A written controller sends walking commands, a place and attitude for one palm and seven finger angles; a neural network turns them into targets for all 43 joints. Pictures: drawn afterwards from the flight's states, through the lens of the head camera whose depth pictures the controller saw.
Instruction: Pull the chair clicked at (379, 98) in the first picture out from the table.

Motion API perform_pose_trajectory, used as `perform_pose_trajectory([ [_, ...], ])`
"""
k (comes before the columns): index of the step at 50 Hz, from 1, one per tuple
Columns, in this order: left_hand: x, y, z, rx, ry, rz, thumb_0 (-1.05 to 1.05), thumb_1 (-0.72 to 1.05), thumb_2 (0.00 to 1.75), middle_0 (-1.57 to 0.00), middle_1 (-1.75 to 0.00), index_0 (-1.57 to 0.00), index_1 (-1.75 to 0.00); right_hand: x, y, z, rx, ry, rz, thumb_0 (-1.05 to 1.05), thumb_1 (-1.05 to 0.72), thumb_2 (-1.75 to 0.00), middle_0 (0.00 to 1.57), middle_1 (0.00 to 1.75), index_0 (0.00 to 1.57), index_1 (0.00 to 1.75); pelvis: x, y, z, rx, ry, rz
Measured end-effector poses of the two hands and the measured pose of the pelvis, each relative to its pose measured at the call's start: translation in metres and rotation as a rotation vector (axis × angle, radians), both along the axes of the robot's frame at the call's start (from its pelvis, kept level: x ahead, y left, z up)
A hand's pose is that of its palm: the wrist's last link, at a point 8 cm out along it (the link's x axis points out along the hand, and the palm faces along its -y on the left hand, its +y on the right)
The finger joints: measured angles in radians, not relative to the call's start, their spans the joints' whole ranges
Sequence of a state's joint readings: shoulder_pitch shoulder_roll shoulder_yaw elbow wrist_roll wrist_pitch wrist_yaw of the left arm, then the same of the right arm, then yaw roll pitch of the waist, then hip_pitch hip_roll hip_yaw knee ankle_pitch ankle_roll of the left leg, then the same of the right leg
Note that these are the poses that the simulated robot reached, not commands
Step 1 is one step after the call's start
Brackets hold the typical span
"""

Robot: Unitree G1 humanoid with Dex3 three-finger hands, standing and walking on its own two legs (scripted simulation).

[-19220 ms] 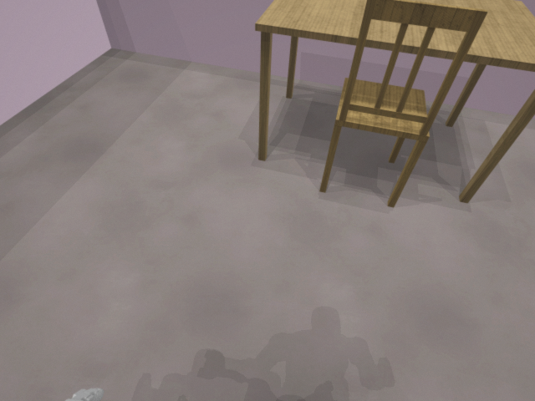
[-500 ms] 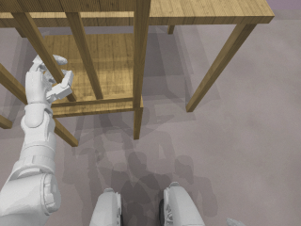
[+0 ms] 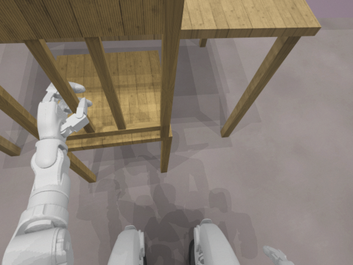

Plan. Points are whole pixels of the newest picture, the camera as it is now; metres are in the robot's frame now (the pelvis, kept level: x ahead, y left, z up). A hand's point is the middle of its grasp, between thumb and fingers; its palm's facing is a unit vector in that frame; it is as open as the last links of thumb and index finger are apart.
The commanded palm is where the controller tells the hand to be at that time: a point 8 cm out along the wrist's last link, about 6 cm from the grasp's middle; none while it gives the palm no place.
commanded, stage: hook a spindle and tug to test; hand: left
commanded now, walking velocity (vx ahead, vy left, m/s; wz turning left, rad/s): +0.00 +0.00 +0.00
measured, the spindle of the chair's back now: (70, 97) +0.47 +0.22 +0.04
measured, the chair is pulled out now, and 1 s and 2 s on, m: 0.03 0.12 0.19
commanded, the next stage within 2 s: step backward, pulling the chair out in 0.14 s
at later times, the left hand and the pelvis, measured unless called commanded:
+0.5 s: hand (86, 118) +0.42 +0.18 +0.04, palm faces +0.18 -0.98 -0.12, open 5.4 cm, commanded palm +0.40 +0.23 +0.04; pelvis +0.01 +0.00 +0.08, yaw +1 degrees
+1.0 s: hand (110, 151) +0.34 +0.13 +0.04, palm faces +0.09 -0.98 -0.16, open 5.1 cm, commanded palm +0.33 +0.18 +0.04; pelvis -0.04 -0.02 +0.09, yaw +1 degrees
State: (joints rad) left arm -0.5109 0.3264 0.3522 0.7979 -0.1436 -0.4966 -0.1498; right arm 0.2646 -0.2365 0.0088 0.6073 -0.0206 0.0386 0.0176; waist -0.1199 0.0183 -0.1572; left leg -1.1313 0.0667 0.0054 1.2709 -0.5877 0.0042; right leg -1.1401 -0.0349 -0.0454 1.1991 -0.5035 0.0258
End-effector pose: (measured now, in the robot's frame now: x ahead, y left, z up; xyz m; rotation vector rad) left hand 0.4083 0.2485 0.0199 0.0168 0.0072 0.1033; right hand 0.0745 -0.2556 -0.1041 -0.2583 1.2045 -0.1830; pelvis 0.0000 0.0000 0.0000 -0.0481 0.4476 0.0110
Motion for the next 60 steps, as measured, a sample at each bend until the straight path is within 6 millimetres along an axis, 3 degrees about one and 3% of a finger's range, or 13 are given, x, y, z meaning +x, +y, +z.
perform_pose_trajectory([
  [14, -0.011, 0.000, 0.001, 0.019, 0.010, 0.000, 0.01, 0.71, 0.79, -0.42, -1.39, -0.40, -1.43, 0.010, -0.003, 0.000, -0.007, -0.036, 0.009, 0.00, -0.91, -0.90, 0.20, 0.30, 0.20, 0.30, -0.003, -0.003, 0.001, 0.007, -0.024, 0.006],
  [23, -0.016, -0.013, 0.029, 0.066, 0.371, 0.109, 0.05, 0.73, 0.81, -0.33, -1.18, -0.42, -1.44, 0.001, 0.014, 0.064, -0.005, 0.004, -0.087, 0.00, -0.91, -0.90, 0.20, 0.30, 0.20, 0.30, 0.009, 0.004, 0.070, 0.019, -0.159, 0.012],
  [30, -0.025, -0.029, 0.032, 0.058, 0.422, 0.063, 0.04, 0.74, 0.77, -0.28, -1.11, -0.47, -1.44, -0.014, 0.002, 0.092, -0.076, 0.028, -0.101, 0.00, -0.90, -0.90, 0.20, 0.30, 0.21, 0.30, 0.010, 0.005, 0.089, 0.010, -0.215, 0.017],
  [38, -0.042, -0.044, 0.033, 0.094, 0.440, 0.018, 0.02, 0.73, 0.76, -0.30, -1.12, -0.48, -1.44, -0.029, -0.011, 0.089, -0.077, 0.021, -0.120, 0.00, -0.90, -0.90, 0.20, 0.30, 0.20, 0.30, -0.004, 0.000, 0.093, 0.020, -0.256, 0.000],
  [50, -0.087, -0.072, 0.036, 0.091, 0.471, 0.027, 0.02, 0.73, 0.75, -0.28, -1.11, -0.49, -1.44, -0.041, -0.017, 0.081, -0.027, -0.046, -0.099, 0.00, -0.90, -0.90, 0.20, 0.30, 0.21, 0.30, -0.037, -0.018, 0.095, 0.040, -0.298, 0.012],
  [60, -0.125, -0.082, 0.037, 0.102, 0.480, 0.021, 0.02, 0.72, 0.76, -0.28, -1.10, -0.50, -1.44, -0.056, -0.032, 0.082, -0.051, -0.111, -0.074, 0.00, -0.90, -0.90, 0.20, 0.30, 0.21, 0.30, -0.062, -0.023, 0.094, 0.048, -0.351, 0.019],
])
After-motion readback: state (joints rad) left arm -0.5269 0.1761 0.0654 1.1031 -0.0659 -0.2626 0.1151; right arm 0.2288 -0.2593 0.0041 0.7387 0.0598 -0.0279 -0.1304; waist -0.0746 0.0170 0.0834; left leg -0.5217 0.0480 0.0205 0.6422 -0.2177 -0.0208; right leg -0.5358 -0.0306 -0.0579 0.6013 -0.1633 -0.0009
